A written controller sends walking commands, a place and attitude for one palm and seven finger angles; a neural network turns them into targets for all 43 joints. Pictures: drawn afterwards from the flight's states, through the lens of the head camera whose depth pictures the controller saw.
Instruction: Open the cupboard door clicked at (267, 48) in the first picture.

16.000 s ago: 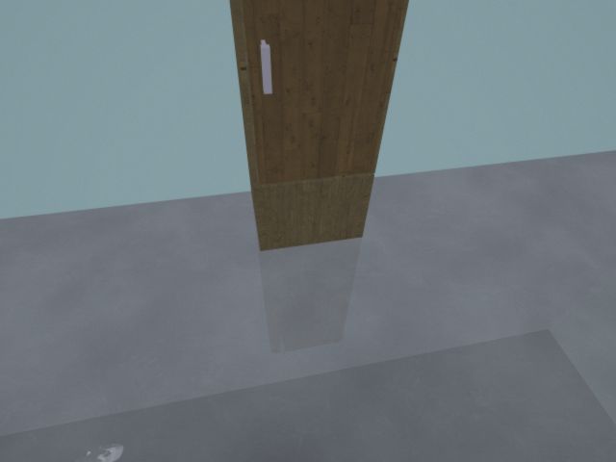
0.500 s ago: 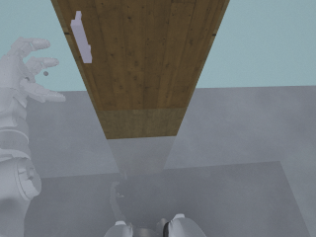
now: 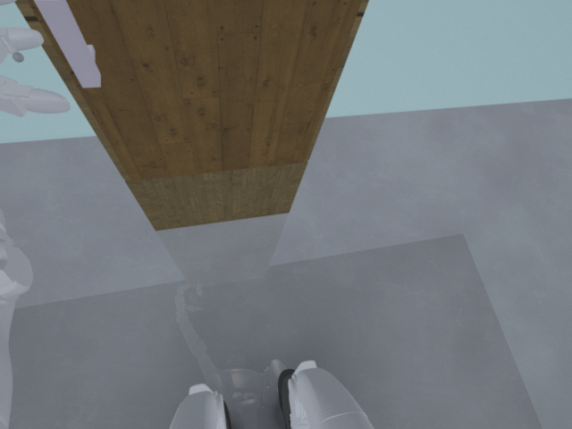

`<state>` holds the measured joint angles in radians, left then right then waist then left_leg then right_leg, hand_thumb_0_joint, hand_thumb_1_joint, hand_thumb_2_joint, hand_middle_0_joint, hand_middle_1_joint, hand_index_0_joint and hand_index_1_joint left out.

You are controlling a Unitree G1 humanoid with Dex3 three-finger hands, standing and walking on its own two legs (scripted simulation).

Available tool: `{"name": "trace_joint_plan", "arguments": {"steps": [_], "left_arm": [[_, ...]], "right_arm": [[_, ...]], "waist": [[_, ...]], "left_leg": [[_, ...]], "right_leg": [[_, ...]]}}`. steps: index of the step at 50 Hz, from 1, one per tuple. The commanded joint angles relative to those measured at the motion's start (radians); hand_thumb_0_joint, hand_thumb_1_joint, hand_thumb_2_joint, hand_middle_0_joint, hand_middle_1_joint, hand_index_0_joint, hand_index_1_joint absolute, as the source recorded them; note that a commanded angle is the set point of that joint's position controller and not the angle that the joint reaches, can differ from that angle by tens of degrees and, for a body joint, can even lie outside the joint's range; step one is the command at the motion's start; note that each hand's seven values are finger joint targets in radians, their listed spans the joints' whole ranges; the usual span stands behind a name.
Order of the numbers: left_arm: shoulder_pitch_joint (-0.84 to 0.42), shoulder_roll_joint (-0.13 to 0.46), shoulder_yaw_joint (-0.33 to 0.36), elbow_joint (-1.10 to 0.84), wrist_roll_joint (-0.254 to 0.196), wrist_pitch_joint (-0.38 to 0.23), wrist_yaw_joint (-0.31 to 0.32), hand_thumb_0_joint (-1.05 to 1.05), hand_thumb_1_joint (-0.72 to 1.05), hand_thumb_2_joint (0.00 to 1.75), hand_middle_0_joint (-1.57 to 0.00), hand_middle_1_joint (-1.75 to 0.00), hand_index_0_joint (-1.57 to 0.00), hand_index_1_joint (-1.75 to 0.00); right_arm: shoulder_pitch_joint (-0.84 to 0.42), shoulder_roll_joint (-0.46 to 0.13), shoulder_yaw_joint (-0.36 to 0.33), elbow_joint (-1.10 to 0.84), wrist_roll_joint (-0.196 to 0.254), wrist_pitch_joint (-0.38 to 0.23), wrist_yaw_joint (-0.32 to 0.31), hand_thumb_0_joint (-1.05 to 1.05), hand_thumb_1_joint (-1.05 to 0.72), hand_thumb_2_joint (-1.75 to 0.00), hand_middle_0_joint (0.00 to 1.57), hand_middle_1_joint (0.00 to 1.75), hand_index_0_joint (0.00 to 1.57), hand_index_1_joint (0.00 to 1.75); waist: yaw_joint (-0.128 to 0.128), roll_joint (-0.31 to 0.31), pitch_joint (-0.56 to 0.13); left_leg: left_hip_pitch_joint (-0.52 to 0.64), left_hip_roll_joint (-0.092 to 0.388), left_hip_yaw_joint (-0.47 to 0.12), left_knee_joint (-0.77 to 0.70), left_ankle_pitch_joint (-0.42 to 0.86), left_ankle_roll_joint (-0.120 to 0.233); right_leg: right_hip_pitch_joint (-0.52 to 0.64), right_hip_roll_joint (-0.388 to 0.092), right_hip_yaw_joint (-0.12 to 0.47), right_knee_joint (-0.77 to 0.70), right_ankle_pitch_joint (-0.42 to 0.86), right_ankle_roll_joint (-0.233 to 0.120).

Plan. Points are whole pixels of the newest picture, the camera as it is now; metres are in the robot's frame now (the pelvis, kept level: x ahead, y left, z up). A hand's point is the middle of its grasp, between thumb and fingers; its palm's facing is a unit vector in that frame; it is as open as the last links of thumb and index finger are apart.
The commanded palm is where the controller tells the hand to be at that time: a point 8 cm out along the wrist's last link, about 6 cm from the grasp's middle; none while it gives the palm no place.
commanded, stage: move the hooked fingers beside the handle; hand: left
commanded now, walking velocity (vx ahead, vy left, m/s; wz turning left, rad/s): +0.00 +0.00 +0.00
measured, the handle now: (72, 30) +0.61 +0.18 +0.10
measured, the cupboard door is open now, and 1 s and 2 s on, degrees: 0 0 0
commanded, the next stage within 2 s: slide the fingers in behind the handle in 1.44 s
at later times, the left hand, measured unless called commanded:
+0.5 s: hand (13, 74) +0.54 +0.24 +0.10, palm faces +0.01 -1.00 -0.01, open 14.0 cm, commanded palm +0.53 +0.27 +0.09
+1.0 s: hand out of the picture +0.54 +0.25 +0.10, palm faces +0.05 -1.00 -0.02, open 14.0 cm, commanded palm +0.53 +0.28 +0.09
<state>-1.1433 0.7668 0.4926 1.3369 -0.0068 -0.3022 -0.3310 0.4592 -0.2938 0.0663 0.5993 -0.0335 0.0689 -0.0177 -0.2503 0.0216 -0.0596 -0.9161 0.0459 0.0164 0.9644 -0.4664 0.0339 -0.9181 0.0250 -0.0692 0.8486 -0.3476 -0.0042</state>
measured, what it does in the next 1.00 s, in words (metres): stands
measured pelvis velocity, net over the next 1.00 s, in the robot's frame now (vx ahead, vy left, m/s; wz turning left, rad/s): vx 0.00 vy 0.00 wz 0.00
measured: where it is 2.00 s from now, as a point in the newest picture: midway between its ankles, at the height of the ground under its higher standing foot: outside the picture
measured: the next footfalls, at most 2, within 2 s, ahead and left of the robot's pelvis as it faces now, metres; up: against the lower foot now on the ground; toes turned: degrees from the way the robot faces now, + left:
none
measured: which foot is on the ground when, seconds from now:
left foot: down 0.00-1.00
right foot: down 0.00-1.00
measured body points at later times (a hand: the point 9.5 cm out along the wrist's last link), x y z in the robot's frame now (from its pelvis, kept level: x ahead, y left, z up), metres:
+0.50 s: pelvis +0.02 +0.01 +0.01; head +0.16 +0.04 +0.43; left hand +0.53 +0.29 +0.10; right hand +0.00 -0.26 -0.09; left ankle -0.02 +0.09 -0.68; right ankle +0.02 -0.12 -0.68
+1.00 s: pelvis +0.00 +0.00 +0.00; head +0.16 +0.03 +0.42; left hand +0.53 +0.31 +0.11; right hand -0.05 -0.26 -0.09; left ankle -0.02 +0.09 -0.68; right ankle +0.02 -0.12 -0.68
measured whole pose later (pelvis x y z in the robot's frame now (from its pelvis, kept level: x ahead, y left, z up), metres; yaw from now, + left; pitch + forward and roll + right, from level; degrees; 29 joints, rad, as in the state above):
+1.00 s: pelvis +0.00 +0.00 +0.00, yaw +0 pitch +23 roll -4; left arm -1.08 0.77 0.50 1.29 -0.04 -0.33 -0.37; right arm 0.47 -0.29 0.07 0.60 -0.02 0.09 -0.01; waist -0.23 0.02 -0.06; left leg -0.92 0.05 0.01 0.98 -0.47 0.03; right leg -0.91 0.03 -0.07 0.85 -0.34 -0.01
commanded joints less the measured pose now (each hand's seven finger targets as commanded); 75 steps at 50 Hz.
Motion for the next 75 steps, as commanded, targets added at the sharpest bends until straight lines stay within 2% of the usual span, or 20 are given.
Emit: {"name": "trace_joint_plan", "arguments": {"steps": [1, 2, 7, 9, 12, 19, 21, 24, 30, 33, 35, 39, 41, 44, 48, 54, 62, 66, 69, 75], "left_arm": [[-0.361, 0.328, 0.07, -0.251, -0.031, -0.076, -0.004, 0.0, -0.5, 0.3, -0.3, -1.2, -0.3, -1.2], [-0.311, 0.329, 0.078, -0.242, -0.03, -0.071, -0.012, 0.0, -0.5, 0.3, -0.3, -1.2, -0.3, -1.2], [-0.263, 0.327, 0.083, -0.269, -0.048, -0.045, -0.036, 0.0, -0.5, 0.3, -0.3, -1.2, -0.3, -1.2], [-0.273, 0.334, 0.091, -0.325, -0.057, -0.059, -0.039, 0.0, -0.5, 0.3, -0.3, -1.2, -0.3, -1.2], [-0.295, 0.254, 0.05, -0.392, -0.076, -0.09, -0.04, 0.0, -0.5, 0.3, -0.3, -1.2, -0.3, -1.2], [-0.25, 0.099, -0.049, -0.311, -0.087, -0.05, -0.04, 0.0, -0.5, 0.3, -0.3, -1.2, -0.3, -1.2], [-0.262, 0.093, -0.048, -0.341, -0.087, -0.051, -0.03, 0.0, -0.5, 0.3, -0.3, -1.2, -0.3, -1.2], [-0.262, 0.113, -0.025, -0.301, -0.086, -0.055, -0.001, 0.0, -0.5, 0.3, -0.3, -1.2, -0.3, -1.2], [-0.369, 0.215, 0.022, -0.341, -0.042, -0.115, 0.054, 0.0, -0.5, 0.3, -0.3, -1.2, -0.3, -1.2], [-0.382, 0.214, 0.012, -0.348, -0.033, -0.127, 0.049, 0.0, -0.5, 0.3, -0.3, -1.2, -0.3, -1.2], [-0.335, 0.235, 0.032, -0.314, -0.041, -0.119, 0.032, 0.0, -0.5, 0.3, -0.3, -1.2, -0.3, -1.2], [-0.303, 0.246, 0.014, -0.194, -0.047, -0.054, -0.01, 0.0, -0.5, 0.3, -0.3, -1.2, -0.3, -1.2], [-0.332, 0.261, 0.007, -0.186, -0.044, -0.044, -0.024, 0.0, -0.5, 0.3, -0.3, -1.2, -0.3, -1.2], [-0.361, 0.301, 0.025, -0.227, -0.047, -0.062, -0.033, 0.0, -0.5, 0.3, -0.3, -1.2, -0.3, -1.2], [-0.383, 0.276, 0.025, -0.285, -0.068, -0.107, -0.042, 0.0, -0.5, 0.3, -0.3, -1.2, -0.3, -1.2], [-0.383, 0.219, -0.037, -0.186, -0.053, -0.037, -0.035, 0.0, -0.5, 0.3, -0.3, -1.2, -0.3, -1.2], [-0.422, 0.314, 0.053, -0.313, -0.037, -0.102, 0.025, 0.0, -0.5, 0.3, -0.3, -1.2, -0.3, -1.2], [-0.357, 0.236, 0.004, -0.288, -0.033, -0.078, 0.017, 0.0, -0.5, 0.3, -0.3, -1.2, -0.3, -1.2], [-0.299, 0.245, 0.012, -0.241, -0.041, -0.037, 0.004, 0.0, -0.5, 0.3, -0.3, -1.2, -0.3, -1.2], [-0.333, 0.199, 0.004, -0.325, -0.067, -0.075, 0.002, 0.0, -0.5, 0.3, -0.3, -1.2, -0.3, -1.2]], "right_arm": [[0.243, -0.197, -0.072, -0.032, -0.005, 0.013, -0.008, 0.0, -0.9, -0.9, 0.2, 0.3, 0.2, 0.3], [0.243, -0.196, -0.074, -0.037, -0.005, 0.017, -0.004, 0.0, -0.9, -0.9, 0.2, 0.3, 0.2, 0.3], [0.238, -0.197, -0.079, -0.053, 0.004, 0.042, -0.002, 0.0, -0.9, -0.9, 0.2, 0.3, 0.2, 0.3], [0.236, -0.194, -0.082, -0.06, 0.006, 0.046, -0.003, 0.0, -0.9, -0.9, 0.2, 0.3, 0.2, 0.3], [0.236, -0.186, -0.089, -0.041, 0.003, 0.046, 0.005, 0.0, -0.9, -0.9, 0.2, 0.3, 0.2, 0.3], [0.225, -0.178, -0.092, -0.014, 0.005, 0.05, 0.011, 0.0, -0.9, -0.9, 0.2, 0.3, 0.2, 0.3], [0.222, -0.175, -0.094, -0.016, 0.003, 0.048, 0.012, 0.0, -0.9, -0.9, 0.2, 0.3, 0.2, 0.3], [0.209, -0.174, -0.09, -0.024, 0.004, 0.048, 0.012, 0.0, -0.9, -0.9, 0.2, 0.3, 0.2, 0.3], [0.194, -0.174, -0.082, -0.035, 0.001, 0.036, 0.007, 0.0, -0.9, -0.9, 0.2, 0.3, 0.2, 0.3], [0.186, -0.172, -0.081, -0.033, 0.002, 0.03, 0.01, 0.0, -0.9, -0.9, 0.2, 0.3, 0.2, 0.3], [0.191, -0.177, -0.08, -0.039, 0.003, 0.03, 0.007, 0.0, -0.9, -0.9, 0.2, 0.3, 0.2, 0.3], [0.189, -0.184, -0.069, -0.04, 0.018, 0.033, -0.004, 0.0, -0.9, -0.9, 0.2, 0.3, 0.2, 0.3], [0.191, -0.187, -0.065, -0.036, 0.017, 0.03, -0.011, 0.0, -0.9, -0.9, 0.2, 0.3, 0.2, 0.3], [0.202, -0.19, -0.065, -0.038, 0.014, 0.022, -0.016, 0.0, -0.9, -0.9, 0.2, 0.3, 0.2, 0.3], [0.211, -0.19, -0.071, -0.024, 0.006, 0.017, -0.01, 0.0, -0.9, -0.9, 0.2, 0.3, 0.2, 0.3], [0.222, -0.199, -0.066, -0.009, 0.008, 0.023, -0.011, 0.0, -0.9, -0.9, 0.2, 0.3, 0.2, 0.3], [0.232, -0.197, -0.072, -0.018, -0.007, 0.02, 0.0, 0.0, -0.9, -0.9, 0.2, 0.3, 0.2, 0.3], [0.229, -0.19, -0.075, -0.019, -0.002, 0.03, 0.008, 0.0, -0.9, -0.9, 0.2, 0.3, 0.2, 0.3], [0.234, -0.196, -0.073, -0.026, 0.002, 0.039, 0.008, 0.0, -0.9, -0.9, 0.2, 0.3, 0.2, 0.3], [0.237, -0.186, -0.079, -0.03, 0.0, 0.037, 0.007, 0.0, -0.9, -0.9, 0.2, 0.3, 0.2, 0.3]], "waist": [[0.031, 0.223, -0.621], [0.051, 0.223, -0.614], [0.047, 0.158, -0.554], [0.054, 0.186, -0.575], [0.044, 0.263, -0.588], [0.025, 0.237, -0.486], [0.03, 0.261, -0.509], [0.026, 0.157, -0.462], [0.026, 0.189, -0.503], [0.027, 0.235, -0.563], [0.038, 0.199, -0.581], [0.019, 0.117, -0.47], [0.009, 0.131, -0.443], [0.01, 0.133, -0.482], [0.015, 0.236, -0.561], [-0.014, 0.198, -0.429], [0.014, 0.255, -0.585], [0.019, 0.289, -0.569], [0.02, 0.188, -0.507], [0.012, 0.189, -0.528]], "left_leg": [[0.422, 0.002, -0.08, -0.075, 0.633, -0.016], [0.406, 0.001, -0.072, -0.077, 0.635, -0.015], [0.355, 0.0, -0.056, -0.093, 0.589, 0.0], [0.378, -0.001, -0.058, -0.099, 0.611, -0.004], [0.505, 0.01, -0.074, -0.085, 0.709, -0.017], [0.523, 0.014, -0.091, -0.092, 0.718, -0.025], [0.556, 0.017, -0.099, -0.088, 0.781, -0.033], [0.46, 0.007, -0.087, -0.09, 0.663, -0.019], [0.423, -0.004, -0.085, -0.078, 0.605, -0.017], [0.46, -0.005, -0.085, -0.069, 0.62, -0.022], [0.442, -0.004, -0.084, -0.071, 0.615, -0.018], [0.293, -0.014, -0.061, -0.091, 0.46, 0.002], [0.273, -0.013, -0.061, -0.092, 0.42, 0.005], [0.269, -0.012, -0.061, -0.085, 0.408, 0.007], [0.385, -0.005, -0.073, -0.073, 0.486, -0.008], [0.34, -0.002, -0.093, -0.094, 0.408, -0.003], [0.433, 0.003, -0.1, -0.063, 0.563, -0.02], [0.48, 0.01, -0.1, -0.062, 0.641, -0.029], [0.404, 0.008, -0.094, -0.078, 0.584, -0.015], [0.442, 0.01, -0.094, -0.067, 0.647, -0.016]], "right_leg": [[0.289, 0.032, 0.035, -0.034, 0.415, -0.015], [0.312, 0.033, 0.037, -0.037, 0.429, -0.018], [0.351, 0.04, 0.037, -0.056, 0.451, -0.013], [0.363, 0.041, 0.037, -0.056, 0.463, -0.015], [0.274, 0.048, 0.026, -0.062, 0.439, -0.017], [0.2, 0.047, 0.008, -0.079, 0.377, -0.014], [0.195, 0.046, 0.006, -0.071, 0.396, -0.016], [0.229, 0.044, 0.01, -0.068, 0.385, -0.013], [0.255, 0.036, 0.027, -0.038, 0.384, -0.016], [0.256, 0.036, 0.031, -0.036, 0.385, -0.014], [0.292, 0.037, 0.031, -0.036, 0.399, -0.017], [0.325, 0.035, 0.04, -0.059, 0.363, -0.008], [0.301, 0.032, 0.042, -0.064, 0.333, -0.008], [0.308, 0.033, 0.049, -0.062, 0.318, -0.008], [0.258, 0.038, 0.039, -0.051, 0.323, -0.016], [0.163, 0.037, 0.017, -0.066, 0.219, -0.012], [0.208, 0.04, 0.019, -0.034, 0.322, -0.019], [0.176, 0.043, 0.011, -0.037, 0.337, -0.017], [0.216, 0.046, 0.008, -0.049, 0.339, -0.013], [0.215, 0.048, 0.013, -0.042, 0.387, -0.016]]}}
